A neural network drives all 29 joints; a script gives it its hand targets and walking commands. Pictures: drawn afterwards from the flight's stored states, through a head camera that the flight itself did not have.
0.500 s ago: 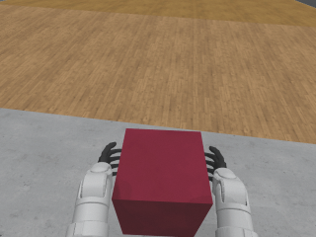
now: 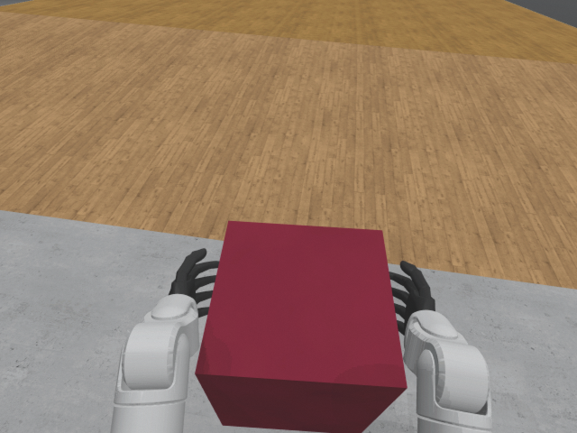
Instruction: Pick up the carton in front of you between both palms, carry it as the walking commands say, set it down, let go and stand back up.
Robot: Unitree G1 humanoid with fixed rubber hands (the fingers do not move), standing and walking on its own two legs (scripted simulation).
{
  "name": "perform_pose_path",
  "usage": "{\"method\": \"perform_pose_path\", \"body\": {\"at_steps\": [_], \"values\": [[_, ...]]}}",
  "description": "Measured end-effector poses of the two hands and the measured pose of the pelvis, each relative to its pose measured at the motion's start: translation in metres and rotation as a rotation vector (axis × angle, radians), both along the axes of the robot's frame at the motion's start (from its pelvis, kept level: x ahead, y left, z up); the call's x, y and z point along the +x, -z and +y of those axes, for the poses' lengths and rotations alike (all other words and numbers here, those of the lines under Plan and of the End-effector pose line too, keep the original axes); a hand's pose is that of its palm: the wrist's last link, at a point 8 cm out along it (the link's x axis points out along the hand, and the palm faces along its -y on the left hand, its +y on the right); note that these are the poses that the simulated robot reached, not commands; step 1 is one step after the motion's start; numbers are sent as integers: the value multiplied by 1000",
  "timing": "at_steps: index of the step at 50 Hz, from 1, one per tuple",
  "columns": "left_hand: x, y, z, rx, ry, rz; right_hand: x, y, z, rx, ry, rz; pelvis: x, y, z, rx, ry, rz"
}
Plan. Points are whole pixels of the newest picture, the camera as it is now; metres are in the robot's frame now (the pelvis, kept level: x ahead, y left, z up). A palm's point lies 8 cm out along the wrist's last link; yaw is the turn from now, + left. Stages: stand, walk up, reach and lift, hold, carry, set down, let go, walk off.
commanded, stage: carry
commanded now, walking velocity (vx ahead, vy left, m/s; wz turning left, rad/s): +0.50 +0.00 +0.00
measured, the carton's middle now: (297, 333) +0.29 -0.01 +0.03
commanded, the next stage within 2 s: none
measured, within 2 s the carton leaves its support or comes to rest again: neither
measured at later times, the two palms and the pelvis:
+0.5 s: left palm (225, 200) +0.49 +0.12 +0.11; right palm (392, 203) +0.52 -0.18 +0.11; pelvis +0.28 -0.04 +0.02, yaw +0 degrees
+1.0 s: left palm (250, 124) +0.85 +0.12 +0.09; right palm (367, 133) +0.82 -0.18 +0.10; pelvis +0.62 -0.01 +0.03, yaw -5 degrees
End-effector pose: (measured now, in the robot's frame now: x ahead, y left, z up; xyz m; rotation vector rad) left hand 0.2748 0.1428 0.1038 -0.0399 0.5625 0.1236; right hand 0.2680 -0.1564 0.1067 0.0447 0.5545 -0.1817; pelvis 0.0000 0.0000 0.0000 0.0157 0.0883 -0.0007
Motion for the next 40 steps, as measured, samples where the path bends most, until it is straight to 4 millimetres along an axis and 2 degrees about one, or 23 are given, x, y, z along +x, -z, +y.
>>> {"method": "perform_pose_path", "body": {"at_steps": [4,8,11,14,17,22,26,29,32,36,38,40], "values": [[24,10,4,-7,-12,57,26,9,3,27,9,55,41,-2,4,5,71,25],[60,11,-14,-4,31,109,43,21,-14,72,76,106,81,-8,-1,-33,67,46],[93,15,-30,-18,54,94,67,25,-29,84,114,88,114,-3,-11,-42,50,31],[122,21,-36,-17,13,70,103,28,-38,91,101,63,151,6,-24,-45,8,5],[141,20,-28,-27,-75,101,144,20,-32,81,38,94,186,-3,-34,-27,-16,4],[181,1,-19,-58,-152,99,214,4,-21,59,-51,96,246,-20,-42,12,-12,7],[234,-10,-19,-34,-140,65,263,-1,-21,73,-48,62,297,-22,-38,26,9,-3],[283,-8,-21,-24,-100,53,300,4,-24,75,-7,48,339,-16,-32,25,18,-14],[335,7,-21,-30,-61,66,340,16,-25,67,32,59,386,-4,-24,24,27,-22],[408,35,-17,-51,-12,86,399,38,-18,66,61,76,454,17,-10,30,62,-43],[440,44,-17,-52,15,123,424,44,-17,57,85,112,478,16,-5,27,74,-39],[466,43,-18,-43,40,156,442,44,-18,59,110,145,499,7,-1,12,88,-34]]}}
